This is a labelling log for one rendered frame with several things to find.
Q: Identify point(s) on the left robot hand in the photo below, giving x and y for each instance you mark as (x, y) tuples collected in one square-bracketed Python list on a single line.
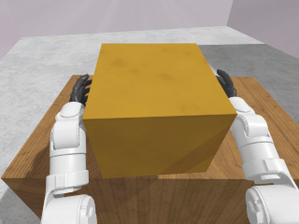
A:
[(78, 93)]

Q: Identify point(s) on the robot left forearm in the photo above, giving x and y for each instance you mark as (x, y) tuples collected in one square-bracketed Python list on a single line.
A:
[(67, 154)]

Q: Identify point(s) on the robot right forearm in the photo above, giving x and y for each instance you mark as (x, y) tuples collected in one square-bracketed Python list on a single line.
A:
[(261, 162)]

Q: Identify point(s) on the right robot upper arm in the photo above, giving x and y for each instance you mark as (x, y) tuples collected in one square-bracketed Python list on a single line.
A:
[(273, 204)]

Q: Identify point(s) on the left robot upper arm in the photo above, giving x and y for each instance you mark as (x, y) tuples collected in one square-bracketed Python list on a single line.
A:
[(77, 209)]

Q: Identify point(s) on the carton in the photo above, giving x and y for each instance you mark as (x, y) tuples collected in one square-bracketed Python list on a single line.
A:
[(155, 109)]

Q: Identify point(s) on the pedestal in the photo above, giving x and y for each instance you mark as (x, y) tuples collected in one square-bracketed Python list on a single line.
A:
[(217, 196)]

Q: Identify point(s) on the right robot hand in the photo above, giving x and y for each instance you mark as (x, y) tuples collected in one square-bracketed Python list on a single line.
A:
[(226, 83)]

